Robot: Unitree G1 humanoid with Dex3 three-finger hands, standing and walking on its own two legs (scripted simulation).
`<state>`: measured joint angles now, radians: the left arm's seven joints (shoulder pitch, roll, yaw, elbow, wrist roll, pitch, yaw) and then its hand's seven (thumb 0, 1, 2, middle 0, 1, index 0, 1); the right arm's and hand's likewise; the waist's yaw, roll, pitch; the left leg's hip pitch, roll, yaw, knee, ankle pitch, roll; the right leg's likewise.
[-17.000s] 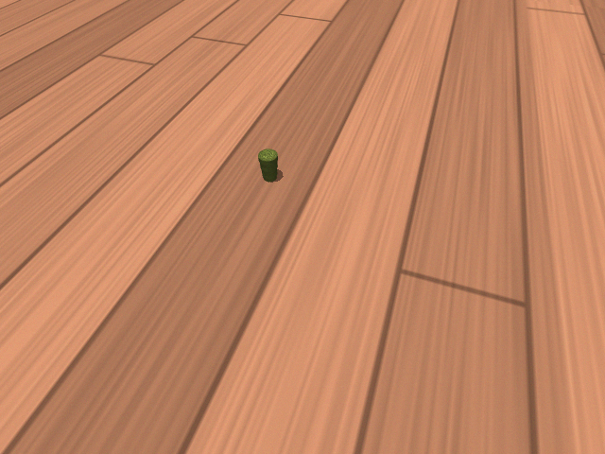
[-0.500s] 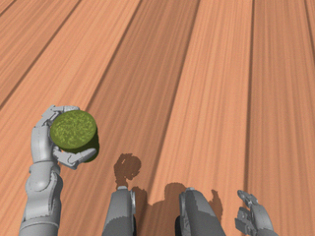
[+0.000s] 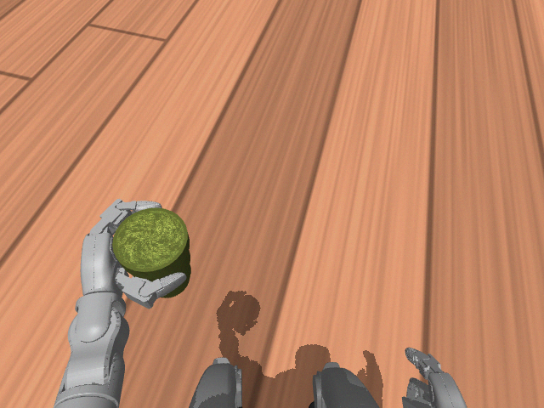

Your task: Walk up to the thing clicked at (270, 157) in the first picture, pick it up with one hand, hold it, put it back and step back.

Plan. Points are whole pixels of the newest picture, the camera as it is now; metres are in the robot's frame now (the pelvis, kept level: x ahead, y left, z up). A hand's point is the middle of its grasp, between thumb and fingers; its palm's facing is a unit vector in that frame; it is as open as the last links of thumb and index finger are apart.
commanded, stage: lift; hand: left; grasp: from the side
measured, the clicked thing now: (161, 260) +0.33 +0.18 -0.01
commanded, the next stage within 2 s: hold in 0.66 s
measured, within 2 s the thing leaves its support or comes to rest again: neither
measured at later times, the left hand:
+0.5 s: hand (156, 237) +0.34 +0.17 +0.06, palm faces +0.13 -0.99 -0.03, open 11.8 cm
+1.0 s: hand (152, 232) +0.34 +0.17 +0.07, palm faces +0.14 -0.99 -0.03, open 11.8 cm
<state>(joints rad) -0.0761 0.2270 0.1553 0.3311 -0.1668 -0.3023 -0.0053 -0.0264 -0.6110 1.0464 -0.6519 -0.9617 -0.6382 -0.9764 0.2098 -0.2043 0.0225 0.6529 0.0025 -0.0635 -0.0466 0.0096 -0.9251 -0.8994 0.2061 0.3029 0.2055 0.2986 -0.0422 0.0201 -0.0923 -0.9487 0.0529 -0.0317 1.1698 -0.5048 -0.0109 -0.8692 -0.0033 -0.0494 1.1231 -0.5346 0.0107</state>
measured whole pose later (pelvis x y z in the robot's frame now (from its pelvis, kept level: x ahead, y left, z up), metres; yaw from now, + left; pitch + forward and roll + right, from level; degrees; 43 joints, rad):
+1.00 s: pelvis +0.01 -0.01 +0.05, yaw +0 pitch +8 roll -1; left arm -0.09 0.19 0.14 0.40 -0.15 -0.32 0.00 -0.03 -0.60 1.04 -0.65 -0.96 -0.63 -0.98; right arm 0.21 -0.20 0.01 0.67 -0.01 -0.04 -0.05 0.01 -0.93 -0.90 0.21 0.30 0.20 0.30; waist -0.04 0.01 -0.02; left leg -0.63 0.05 -0.01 0.90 -0.41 -0.02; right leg -0.56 0.00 -0.04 0.87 -0.44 0.00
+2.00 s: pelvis +0.01 +0.00 +0.05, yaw +0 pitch +6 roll -1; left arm -0.08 0.18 0.12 0.41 -0.15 -0.32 0.01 -0.03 -0.59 1.02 -0.64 -0.97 -0.63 -0.98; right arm 0.22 -0.20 0.01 0.69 -0.01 -0.06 -0.03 0.01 -0.93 -0.90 0.20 0.30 0.20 0.30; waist -0.03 0.01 -0.01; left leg -0.55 0.05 0.00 0.84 -0.38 -0.01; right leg -0.49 -0.01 -0.03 0.80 -0.41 0.01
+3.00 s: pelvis +0.01 +0.00 +0.05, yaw +0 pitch +6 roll -2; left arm -0.08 0.19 0.12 0.40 -0.15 -0.32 0.00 -0.03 -0.59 1.02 -0.64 -0.97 -0.63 -0.98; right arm 0.22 -0.20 0.01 0.69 -0.01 -0.07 -0.04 0.01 -0.93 -0.91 0.20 0.30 0.20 0.30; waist -0.03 0.01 -0.02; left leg -0.56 0.05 -0.01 0.84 -0.39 -0.01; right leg -0.49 0.00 -0.03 0.80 -0.41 0.01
